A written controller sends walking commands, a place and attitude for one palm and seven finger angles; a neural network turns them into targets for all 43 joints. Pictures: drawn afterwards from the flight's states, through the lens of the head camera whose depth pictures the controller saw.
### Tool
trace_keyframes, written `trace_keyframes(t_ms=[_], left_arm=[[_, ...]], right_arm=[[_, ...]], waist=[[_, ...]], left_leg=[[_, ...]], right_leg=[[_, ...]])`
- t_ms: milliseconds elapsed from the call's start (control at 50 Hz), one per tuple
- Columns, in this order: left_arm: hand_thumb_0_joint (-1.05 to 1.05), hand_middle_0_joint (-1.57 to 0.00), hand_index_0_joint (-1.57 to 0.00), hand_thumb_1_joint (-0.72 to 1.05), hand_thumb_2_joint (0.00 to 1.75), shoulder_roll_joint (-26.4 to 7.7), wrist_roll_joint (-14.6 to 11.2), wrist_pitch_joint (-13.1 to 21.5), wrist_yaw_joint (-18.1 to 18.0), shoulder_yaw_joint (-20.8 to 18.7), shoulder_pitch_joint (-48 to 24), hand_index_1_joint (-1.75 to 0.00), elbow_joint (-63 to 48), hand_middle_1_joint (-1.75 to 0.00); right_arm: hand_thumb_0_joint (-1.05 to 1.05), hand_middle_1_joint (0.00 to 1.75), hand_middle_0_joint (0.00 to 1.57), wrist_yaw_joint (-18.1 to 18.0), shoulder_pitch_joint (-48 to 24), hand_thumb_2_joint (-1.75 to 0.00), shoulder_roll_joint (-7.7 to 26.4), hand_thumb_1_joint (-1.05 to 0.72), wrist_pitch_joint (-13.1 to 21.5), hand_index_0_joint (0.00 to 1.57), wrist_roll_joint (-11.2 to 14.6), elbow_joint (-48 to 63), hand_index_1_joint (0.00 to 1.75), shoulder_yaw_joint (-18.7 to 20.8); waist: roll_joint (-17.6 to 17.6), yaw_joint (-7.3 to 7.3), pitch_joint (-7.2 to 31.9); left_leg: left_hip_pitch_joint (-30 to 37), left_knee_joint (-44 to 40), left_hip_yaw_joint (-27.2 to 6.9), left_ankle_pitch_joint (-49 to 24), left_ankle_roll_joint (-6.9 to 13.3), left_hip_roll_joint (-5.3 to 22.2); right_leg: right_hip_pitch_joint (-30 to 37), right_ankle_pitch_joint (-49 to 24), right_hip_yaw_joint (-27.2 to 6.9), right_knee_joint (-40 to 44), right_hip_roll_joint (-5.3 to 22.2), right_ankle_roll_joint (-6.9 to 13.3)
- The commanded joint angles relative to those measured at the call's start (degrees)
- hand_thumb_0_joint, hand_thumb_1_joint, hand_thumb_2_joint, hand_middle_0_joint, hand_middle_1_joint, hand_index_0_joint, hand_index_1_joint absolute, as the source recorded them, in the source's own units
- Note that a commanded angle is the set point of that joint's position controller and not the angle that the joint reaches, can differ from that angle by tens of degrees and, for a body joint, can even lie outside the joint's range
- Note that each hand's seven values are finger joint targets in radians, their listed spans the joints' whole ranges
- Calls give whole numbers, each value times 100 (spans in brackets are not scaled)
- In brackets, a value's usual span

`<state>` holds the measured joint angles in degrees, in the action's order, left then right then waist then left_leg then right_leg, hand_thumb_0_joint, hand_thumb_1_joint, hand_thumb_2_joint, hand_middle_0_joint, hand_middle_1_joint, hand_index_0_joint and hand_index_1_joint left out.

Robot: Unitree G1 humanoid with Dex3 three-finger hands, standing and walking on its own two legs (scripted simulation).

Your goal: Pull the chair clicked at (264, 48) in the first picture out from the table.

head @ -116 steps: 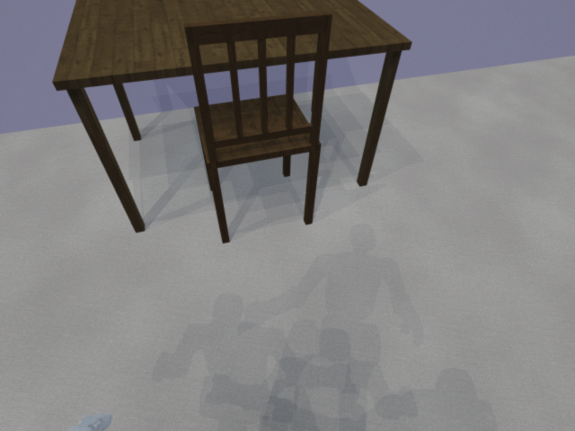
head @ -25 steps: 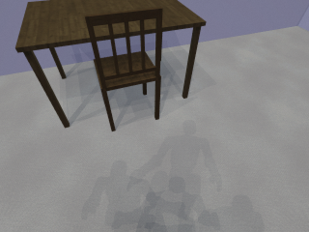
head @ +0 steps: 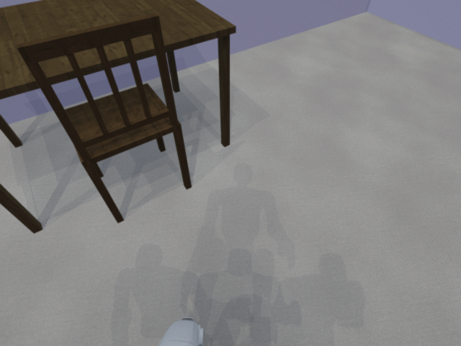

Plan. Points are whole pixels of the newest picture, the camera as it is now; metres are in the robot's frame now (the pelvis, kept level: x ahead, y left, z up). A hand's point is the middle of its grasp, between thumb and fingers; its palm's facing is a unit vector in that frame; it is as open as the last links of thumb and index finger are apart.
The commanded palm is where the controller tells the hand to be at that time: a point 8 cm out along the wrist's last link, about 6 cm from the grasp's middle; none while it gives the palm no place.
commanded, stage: walk to a spot facing it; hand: left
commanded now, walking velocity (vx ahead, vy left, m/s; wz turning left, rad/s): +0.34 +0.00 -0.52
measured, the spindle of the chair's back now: (114, 89) +0.86 +0.51 -0.08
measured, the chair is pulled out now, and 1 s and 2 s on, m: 0.00 0.00 0.00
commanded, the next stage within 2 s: none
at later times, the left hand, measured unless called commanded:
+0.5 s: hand (147, 245) +0.35 +0.25 -0.16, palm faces -0.27 -0.94 -0.21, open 7.4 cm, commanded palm none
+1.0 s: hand (222, 192) +0.53 +0.09 -0.17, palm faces -0.56 -0.79 -0.23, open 7.3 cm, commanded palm none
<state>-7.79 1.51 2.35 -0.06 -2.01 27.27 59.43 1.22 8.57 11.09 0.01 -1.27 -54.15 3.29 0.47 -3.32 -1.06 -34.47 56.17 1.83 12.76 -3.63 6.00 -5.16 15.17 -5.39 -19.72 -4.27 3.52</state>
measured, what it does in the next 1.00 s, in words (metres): walks ahead, turning right: left foot, then right foot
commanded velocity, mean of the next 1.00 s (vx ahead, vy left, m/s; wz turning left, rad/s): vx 0.25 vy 0.00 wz -0.59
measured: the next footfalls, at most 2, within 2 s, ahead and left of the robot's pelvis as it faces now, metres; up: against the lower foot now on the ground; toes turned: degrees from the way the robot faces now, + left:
left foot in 0.18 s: +0.21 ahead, +0.16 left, +0.00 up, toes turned -2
right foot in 0.74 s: +0.38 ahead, -0.12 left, +0.00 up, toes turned -35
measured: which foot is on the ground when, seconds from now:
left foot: up 0.00-0.16, down 0.18-0.74, up 0.76-1.00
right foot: down 0.00-0.18, up 0.20-0.72, down 0.74-1.00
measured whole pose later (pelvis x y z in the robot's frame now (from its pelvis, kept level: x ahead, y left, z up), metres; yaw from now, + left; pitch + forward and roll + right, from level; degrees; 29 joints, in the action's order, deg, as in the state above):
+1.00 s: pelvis +0.35 -0.02 -0.01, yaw -37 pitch +0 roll +0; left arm -11.4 1.1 0.9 0.2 -3.6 11.8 54.1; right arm -0.4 11.3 9.6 0.2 -1.6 -52.4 2.2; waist 0.8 1.3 -3.2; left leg -33.5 61.9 1.2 17.6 -4.7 9.9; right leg -17.7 10.8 1.3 -28.3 -5.5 5.8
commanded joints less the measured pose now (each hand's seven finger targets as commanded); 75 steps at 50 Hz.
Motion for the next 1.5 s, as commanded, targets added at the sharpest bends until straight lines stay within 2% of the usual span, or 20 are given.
trace_keyframes(t_ms=[0,60,120,160,180,220,320,560,680,700,720,740,760,860,1080,1160,1200,1220,1320,1480], left_arm=[[0,-20,-20,90,90,-1167,10,157,-105,-305,302,-30,-254,-30],[0,-20,-20,90,90,-1233,42,112,-126,-347,178,-30,-282,-30],[0,-20,-20,90,90,-1245,-20,105,-98,-412,-272,-30,-427,-30],[0,-20,-20,90,90,-700,-128,92,49,-378,-18,-30,-634,-30],[0,-20,-20,90,90,-859,-61,68,56,-410,-191,-30,-684,-30],[0,-20,-20,90,90,-783,15,-15,144,-423,-768,-30,-724,-30],[0,-20,-20,90,90,-537,61,-278,277,-369,-711,-30,-673,-30],[0,-20,-20,90,90,-430,30,-295,349,-183,-2879,-30,-1272,-30],[0,-20,-20,90,90,-876,49,-110,268,-289,-1537,-30,-931,-30],[0,-20,-20,90,90,-1323,55,-35,225,-405,-797,-30,-714,-30],[0,-20,-20,90,90,-1979,-19,16,143,-535,-244,-30,-663,-30],[0,-20,-20,90,90,-2257,-180,-52,75,-581,-111,-30,-619,-30],[0,-20,-20,90,90,-2022,-170,-73,52,-542,-496,-30,-763,-30],[0,-20,-20,90,90,-1367,-46,52,-36,-365,-1714,-30,-994,-30],[0,-20,-20,90,90,-1435,-34,-130,-23,-472,-1113,-30,-1011,-30],[0,-20,-20,90,90,-1429,-71,-275,-49,-499,-1305,-30,-1109,-30],[0,-20,-20,90,90,-886,-142,-306,34,-398,-1070,-30,-1270,-30],[0,-20,-20,90,90,-1098,-60,-297,45,-437,-860,-30,-1222,-30],[0,-20,-20,90,90,-1005,-14,-458,174,-490,-946,-30,-1002,-30],[0,-20,-20,90,90,-779,-30,-578,197,-423,-1540,-30,-1138,-30]], right_arm=[[0,30,20,12,-933,-90,326,-90,242,20,43,821,30,89],[0,30,20,10,-952,-90,289,-90,304,20,70,906,30,85],[0,30,20,-154,551,-90,630,-90,390,20,52,487,30,163],[0,30,20,-241,2021,-90,1747,-90,406,20,-25,177,30,362],[0,30,20,-203,1644,-90,1561,-90,336,20,-3,292,30,292],[0,30,20,-227,891,-90,864,-90,399,20,-17,380,30,128],[0,30,20,-271,961,-90,442,-90,603,20,25,147,30,4],[0,30,20,-264,2203,-90,599,-90,504,20,-37,-399,30,-18],[0,30,20,-250,1958,-90,1043,-90,399,20,2,-224,30,79],[0,30,20,-178,1938,-90,950,-90,383,20,86,-112,30,43],[0,30,20,-174,2023,-90,539,-90,396,20,176,124,30,-28],[0,30,20,-249,1344,-90,568,-90,419,20,136,313,30,3],[0,30,20,-263,1314,-90,595,-90,419,20,90,369,30,38],[0,30,20,-213,1532,-90,392,-90,70,20,-24,102,30,29],[0,30,20,-207,-167,-90,358,-90,49,20,53,765,30,17],[0,30,20,-294,155,-90,552,-90,87,20,85,757,30,37],[0,30,20,-318,651,-90,1422,-90,127,20,-11,723,30,177],[0,30,20,-283,583,-90,1490,-90,47,20,0,873,30,169],[0,30,20,-316,27,-90,862,-90,126,20,2,937,30,7],[0,30,20,-309,707,-90,906,-90,116,20,14,553,30,130]], waist=[[-682,-66,-384],[-934,-66,-361],[-546,651,173],[1917,929,1265],[1235,807,842],[959,512,-334],[636,141,-204],[553,707,-653],[738,-58,420],[334,-403,1017],[-733,-459,1838],[-393,-532,1648],[-353,-290,1272],[-125,630,259],[-824,145,367],[-780,382,466],[1560,498,728],[1336,462,647],[856,208,127],[991,440,91]], left_leg=[[-378,-609,69,-11,7,-72],[423,-1389,132,268,129,-244],[3131,-2806,122,-75,316,-428],[4920,-3790,-3043,756,1134,2285],[3888,-4342,-3308,2152,1385,2501],[2504,-4712,-2307,2349,1113,1931],[2368,-4499,-36,-534,918,1300],[3692,-4167,1167,-2786,972,1367],[3685,-1419,1820,-5362,621,1329],[2182,76,1796,-3823,387,1237],[154,2144,1546,1781,-5,204],[-499,2924,586,2304,45,79],[-537,3014,150,1598,69,202],[624,1331,43,700,-78,484],[955,-1054,66,723,-128,-257],[2359,-2881,-3,119,-13,-376],[4040,-3847,-2000,-1048,763,1876],[3418,-3953,-2167,-750,1216,2409],[2529,-3929,-223,-1724,918,1341],[3007,-3773,474,-2250,1060,1484]], right_leg=[[147,-1350,-1448,596,1515,729],[-42,-1740,-1473,299,1506,636],[-1103,-2313,-1092,-1270,907,307],[-3002,1728,215,-4620,-70,-205],[-3168,1780,192,-5372,230,-130],[-3470,732,255,-5850,738,-160],[-3230,-323,449,-5249,1028,-376],[-3472,-711,1258,-2581,823,-297],[-869,-229,1772,-1339,56,215],[1132,-832,1138,-1104,602,484],[2719,-2262,-1979,-903,2572,1347],[2437,-3508,-2456,-479,2977,1701],[1802,-3037,-2109,-307,2673,1035],[-1272,-1736,-547,362,1707,808],[-879,-2410,-1321,-191,1399,684],[-1212,-1959,-1451,-819,1148,278],[-3106,1638,-144,-2821,-72,-388],[-3021,2184,281,-3990,247,-517],[-2843,782,482,-5140,654,-743],[-2739,661,830,-4028,882,-864]])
